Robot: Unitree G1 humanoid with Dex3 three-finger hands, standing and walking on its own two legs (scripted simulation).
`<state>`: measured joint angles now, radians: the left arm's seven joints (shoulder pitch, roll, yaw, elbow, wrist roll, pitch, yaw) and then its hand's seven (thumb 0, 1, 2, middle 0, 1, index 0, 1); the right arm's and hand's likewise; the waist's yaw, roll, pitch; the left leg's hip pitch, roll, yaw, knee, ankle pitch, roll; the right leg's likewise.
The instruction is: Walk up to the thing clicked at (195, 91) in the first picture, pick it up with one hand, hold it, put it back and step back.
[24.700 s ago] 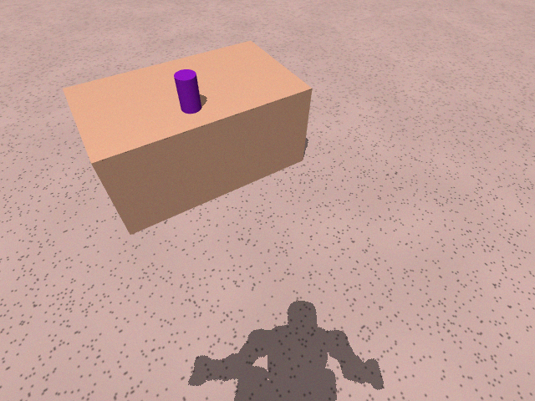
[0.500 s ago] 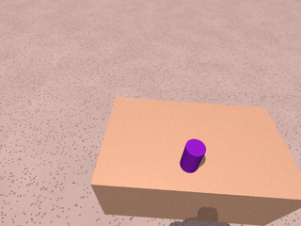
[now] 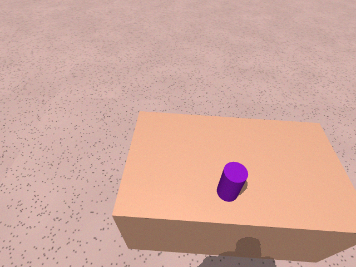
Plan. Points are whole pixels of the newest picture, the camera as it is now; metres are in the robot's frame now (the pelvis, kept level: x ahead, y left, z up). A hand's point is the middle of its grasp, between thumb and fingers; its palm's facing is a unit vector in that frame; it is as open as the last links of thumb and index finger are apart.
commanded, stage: stand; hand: right
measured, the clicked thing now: (231, 182) +0.46 -0.19 -0.26
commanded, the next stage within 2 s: none
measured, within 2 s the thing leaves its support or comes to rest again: neither
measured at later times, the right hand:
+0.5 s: hand out of the picture +0.07 -0.25 -0.15, palm faces -0.04 +0.93 -0.36, open 8.5 cm
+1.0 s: hand out of the picture +0.07 -0.26 -0.16, palm faces -0.04 +0.94 -0.35, open 7.3 cm
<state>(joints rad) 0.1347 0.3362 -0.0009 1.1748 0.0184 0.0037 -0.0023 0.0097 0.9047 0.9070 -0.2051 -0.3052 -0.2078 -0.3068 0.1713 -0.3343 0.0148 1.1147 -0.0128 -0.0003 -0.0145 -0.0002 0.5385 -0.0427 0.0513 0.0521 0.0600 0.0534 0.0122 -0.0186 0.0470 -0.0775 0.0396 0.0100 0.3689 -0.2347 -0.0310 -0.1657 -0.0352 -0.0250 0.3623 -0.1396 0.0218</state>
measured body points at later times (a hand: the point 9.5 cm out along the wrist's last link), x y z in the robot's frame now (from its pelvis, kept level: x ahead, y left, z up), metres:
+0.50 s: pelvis +0.01 +0.00 +0.00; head +0.01 +0.00 +0.45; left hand +0.08 +0.30 -0.14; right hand +0.07 -0.30 -0.13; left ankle -0.02 +0.14 -0.75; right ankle +0.04 -0.13 -0.75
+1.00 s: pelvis +0.01 +0.00 +0.00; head +0.01 +0.00 +0.45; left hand +0.07 +0.29 -0.14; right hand +0.07 -0.31 -0.13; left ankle -0.02 +0.14 -0.75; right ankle +0.04 -0.13 -0.75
